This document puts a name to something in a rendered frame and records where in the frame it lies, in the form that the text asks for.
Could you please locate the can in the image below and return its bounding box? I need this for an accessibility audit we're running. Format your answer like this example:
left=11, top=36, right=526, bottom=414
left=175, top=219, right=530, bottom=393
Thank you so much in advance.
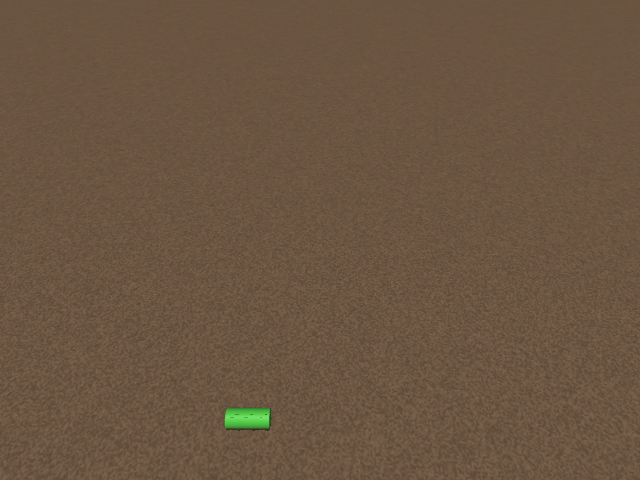
left=225, top=408, right=271, bottom=429

